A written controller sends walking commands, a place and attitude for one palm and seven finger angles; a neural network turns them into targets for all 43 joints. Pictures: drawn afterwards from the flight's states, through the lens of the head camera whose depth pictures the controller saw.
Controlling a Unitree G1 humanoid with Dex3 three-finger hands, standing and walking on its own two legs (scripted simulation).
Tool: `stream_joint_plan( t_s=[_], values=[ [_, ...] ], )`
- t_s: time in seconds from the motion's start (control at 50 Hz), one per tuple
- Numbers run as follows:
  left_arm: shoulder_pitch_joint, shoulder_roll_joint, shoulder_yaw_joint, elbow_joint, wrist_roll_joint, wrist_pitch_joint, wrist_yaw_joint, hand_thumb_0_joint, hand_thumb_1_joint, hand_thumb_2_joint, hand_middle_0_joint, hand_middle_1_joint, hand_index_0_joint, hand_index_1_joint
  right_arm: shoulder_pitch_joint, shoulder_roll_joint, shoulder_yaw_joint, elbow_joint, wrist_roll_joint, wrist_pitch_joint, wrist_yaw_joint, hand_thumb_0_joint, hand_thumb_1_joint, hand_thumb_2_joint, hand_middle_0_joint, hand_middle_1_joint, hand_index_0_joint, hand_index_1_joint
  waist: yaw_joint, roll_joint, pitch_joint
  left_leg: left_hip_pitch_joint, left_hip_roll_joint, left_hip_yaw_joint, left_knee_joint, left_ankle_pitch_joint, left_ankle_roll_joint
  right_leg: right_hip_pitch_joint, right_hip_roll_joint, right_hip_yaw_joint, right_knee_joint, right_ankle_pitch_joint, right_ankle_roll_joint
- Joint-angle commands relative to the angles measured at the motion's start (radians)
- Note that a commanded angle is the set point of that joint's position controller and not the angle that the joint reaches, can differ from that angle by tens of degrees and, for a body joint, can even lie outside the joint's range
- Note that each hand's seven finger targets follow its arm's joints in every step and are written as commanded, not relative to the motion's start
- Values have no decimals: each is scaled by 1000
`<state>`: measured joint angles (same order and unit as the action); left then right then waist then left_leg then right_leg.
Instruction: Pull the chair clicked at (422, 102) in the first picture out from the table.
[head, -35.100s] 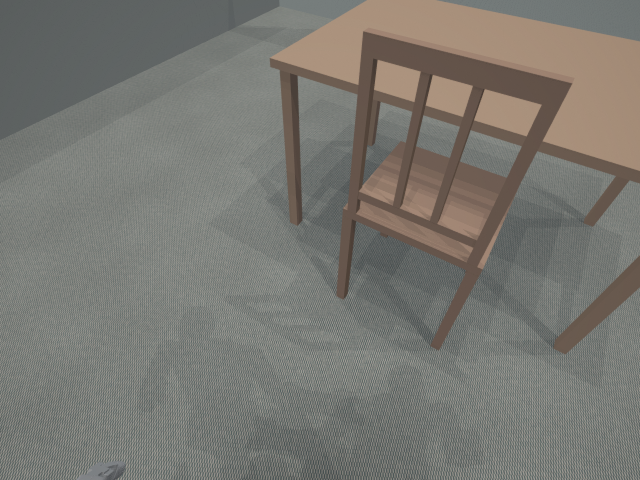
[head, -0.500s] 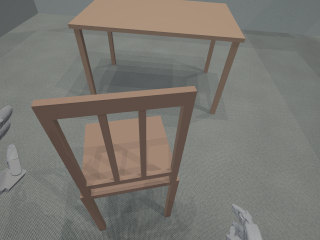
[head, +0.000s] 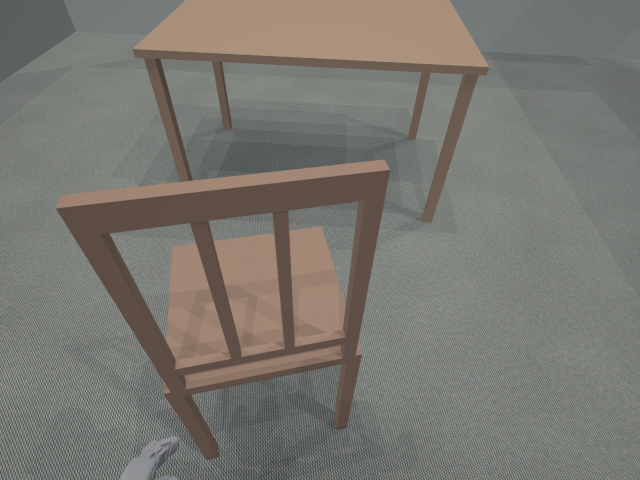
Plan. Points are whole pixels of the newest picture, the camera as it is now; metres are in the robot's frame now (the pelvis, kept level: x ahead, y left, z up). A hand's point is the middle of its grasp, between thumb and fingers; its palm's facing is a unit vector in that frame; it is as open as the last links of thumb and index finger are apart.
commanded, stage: let the arm hang, fingers relaxed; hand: left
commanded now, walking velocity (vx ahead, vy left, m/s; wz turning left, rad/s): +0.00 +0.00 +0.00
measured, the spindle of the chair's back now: (220, 299) +0.39 +0.17 -0.03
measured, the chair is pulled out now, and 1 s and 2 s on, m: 0.78 0.78 0.78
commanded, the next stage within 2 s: look to check the result in 0.88 s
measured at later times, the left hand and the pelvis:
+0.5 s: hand out of the picture -0.06 +0.14 -0.16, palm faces +0.05 -0.98 -0.20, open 7.3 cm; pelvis +0.02 -0.02 +0.01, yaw +0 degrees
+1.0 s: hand out of the picture +0.02 +0.12 -0.16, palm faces +0.06 -0.98 -0.19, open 7.3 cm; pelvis +0.04 -0.04 +0.01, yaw +1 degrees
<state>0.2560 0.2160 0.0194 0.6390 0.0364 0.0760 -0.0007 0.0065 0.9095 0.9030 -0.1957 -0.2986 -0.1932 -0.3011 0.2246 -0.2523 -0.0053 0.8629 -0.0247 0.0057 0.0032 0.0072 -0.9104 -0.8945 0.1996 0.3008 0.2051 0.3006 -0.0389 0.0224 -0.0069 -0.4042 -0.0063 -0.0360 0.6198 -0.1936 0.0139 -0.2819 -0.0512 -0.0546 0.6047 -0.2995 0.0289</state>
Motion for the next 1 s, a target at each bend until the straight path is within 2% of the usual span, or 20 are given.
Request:
stream_joint_plan(
  t_s=[0.0, 0.02, 0.06, 0.08, 0.14, 0.18, 0.26, 0.28, 0.4, 0.48, 0.56, 0.6, 0.64, 0.7, 0.76, 0.78, 0.86, 0.88, 0.96, 0.98],
  values=[
    [71, 132, 13, 81, -14, -44, 6, 0, 900, 900, -200, -300, -200, -300, 74, -87, -12, -13, -4, -20, -5, 0, -900, -900, 200, 300, 200, 300, 30, 149, 30, 32, 84, -182, -248, -146, 35, -47, -16, 50, -100, -99, -77],
    [116, 123, 10, 134, -16, -45, 8, 0, 900, 900, -200, -300, -200, -300, 66, -98, -11, 3, -4, -25, -9, 0, -900, -900, 200, 300, 200, 300, 54, 227, 23, -9, 105, -224, -323, -206, 47, 25, 10, 33, -73, -72, -58],
    [182, 83, 23, 211, -15, -53, 13, 0, 900, 900, -200, -300, -200, -300, 75, -78, -17, 33, -2, -29, -20, 0, -900, -900, 200, 300, 200, 300, 73, 256, -12, 19, 104, -214, -343, -203, 55, 81, 13, 32, -96, -11, -61],
    [190, 87, 13, 244, -18, -55, 11, 0, 900, 900, -200, -300, -200, -300, 81, -70, -17, 51, 4, -26, -24, 0, -900, -900, 200, 300, 200, 300, 75, 242, 21, 24, 98, -196, -340, -197, 58, 79, 15, 30, -130, 7, -66],
    [202, 70, 3, 310, -23, -64, 14, 0, 900, 900, -200, -300, -200, -300, 146, -40, -17, 97, 10, -24, -28, 0, -900, -900, 200, 300, 200, 300, 56, 128, -8, 82, 88, -166, -301, -150, 48, 78, -13, 43, -172, 33, -75],
    [200, 59, -4, 342, -26, -67, 15, 0, 900, 900, -200, -300, -200, -300, 173, -24, -19, 124, 13, -18, -30, 0, -900, -900, 200, 300, 200, 300, 47, 64, 43, 82, 79, -140, -280, -149, 46, 46, -19, 46, -205, 20, -85],
    [225, 44, -12, 389, -28, -69, 23, 0, 900, 900, -200, -300, -200, -300, 218, 2, -19, 161, 14, -10, -32, 0, -900, -900, 200, 300, 200, 300, 31, -57, 43, 129, 61, -105, -213, -129, 37, -15, -46, 60, -232, -40, -93],
    [224, 43, -15, 396, -28, -68, 23, 0, 900, 900, -200, -300, -200, -300, 214, 9, -19, 173, 14, -7, -31, 0, -900, -900, 200, 300, 200, 300, 32, -32, 86, 120, 53, -91, -205, -134, 36, -45, -49, 68, -251, -66, -101],
    [232, 24, -20, 432, -27, -66, 32, 0, 900, 900, -200, -300, -200, -300, 219, 37, -12, 203, 13, -10, -35, 0, -900, -900, 200, 300, 200, 300, 28, -37, 131, 120, 57, -84, -198, -100, 33, -89, -48, 72, -238, -80, -101],
    [238, 11, -20, 440, -28, -70, 35, 0, 900, 900, -200, -300, -200, -300, 202, 44, -9, 216, 14, -15, -37, 0, -900, -900, 200, 300, 200, 300, 39, -2, 131, 118, 61, -78, -207, -58, 35, -63, -42, 71, -230, -29, -97],
    [222, -1, -15, 433, -27, -71, 37, 0, 900, 900, -200, -300, -200, -300, 192, 53, -7, 216, 12, -18, -38, 0, -900, -900, 200, 300, 200, 300, 38, -34, 123, 116, 60, -80, -208, -42, 32, -42, -45, 69, -223, -14, -93],
    [212, -1, -13, 428, -26, -71, 38, 0, 900, 900, -200, -300, -200, -300, 182, 57, -6, 216, 11, -18, -39, 0, -900, -900, 200, 300, 200, 300, 41, 6, 145, 105, 57, -76, -208, -18, 30, -38, -44, 69, -225, 7, -92],
    [195, -3, -10, 420, -27, -73, 37, 0, 900, 900, -200, -300, -200, -300, 187, 56, -6, 213, 11, -18, -39, 0, -900, -900, 200, 300, 200, 300, 38, -35, 127, 115, 55, -70, -197, -3, 27, -24, -49, 70, -229, 14, -94],
    [185, -2, -8, 418, -30, -73, 38, 0, 900, 900, -200, -300, -200, -300, 180, 61, -6, 216, 10, -17, -41, 0, -900, -900, 200, 300, 200, 300, 39, 22, 142, 112, 55, -65, -190, 37, 25, -12, -49, 71, -234, 48, -95],
    [178, 1, -4, 407, -31, -75, 36, 0, 900, 900, -200, -300, -200, -300, 188, 58, -7, 212, 11, -17, -41, 0, -900, -900, 200, 300, 200, 300, 36, -25, 101, 130, 54, -62, -174, 57, 22, 17, -52, 72, -234, 73, -98],
    [165, -3, -6, 405, -32, -73, 35, 0, 900, 900, -200, -300, -200, -300, 178, 58, -9, 216, 12, -15, -43, 0, -900, -900, 200, 300, 200, 300, 39, 7, 149, 119, 53, -63, -182, 45, 24, -4, -47, 67, -245, 63, -102],
    [165, 2, -1, 396, -32, -74, 35, 0, 900, 900, -200, -300, -200, -300, 187, 49, -9, 213, 11, -17, -43, 0, -900, -900, 200, 300, 200, 300, 36, -28, 83, 148, 59, -66, -176, 61, 23, 30, -50, 66, -237, 78, -97],
    [156, 0, -2, 394, -32, -71, 34, 0, 900, 900, -200, -300, -200, -300, 177, 54, -11, 217, 13, -13, -43, 0, -900, -900, 200, 300, 200, 300, 39, 1, 138, 128, 57, -64, -185, 36, 24, 8, -46, 63, -252, 57, -102],
    [159, 4, 1, 391, -33, -74, 35, 0, 900, 900, -200, -300, -200, -300, 187, 47, -10, 215, 12, -16, -43, 0, -900, -900, 200, 300, 200, 300, 36, -53, 78, 157, 63, -68, -176, 67, 24, 37, -49, 63, -239, 84, -97],
    [153, 1, -2, 394, -33, -72, 35, 0, 900, 900, -200, -300, -200, -300, 177, 50, -12, 222, 13, -15, -43, 0, -900, -900, 200, 300, 200, 300, 40, -5, 124, 142, 62, -63, -188, 57, 26, 19, -44, 62, -249, 76, -100]
  ],
)
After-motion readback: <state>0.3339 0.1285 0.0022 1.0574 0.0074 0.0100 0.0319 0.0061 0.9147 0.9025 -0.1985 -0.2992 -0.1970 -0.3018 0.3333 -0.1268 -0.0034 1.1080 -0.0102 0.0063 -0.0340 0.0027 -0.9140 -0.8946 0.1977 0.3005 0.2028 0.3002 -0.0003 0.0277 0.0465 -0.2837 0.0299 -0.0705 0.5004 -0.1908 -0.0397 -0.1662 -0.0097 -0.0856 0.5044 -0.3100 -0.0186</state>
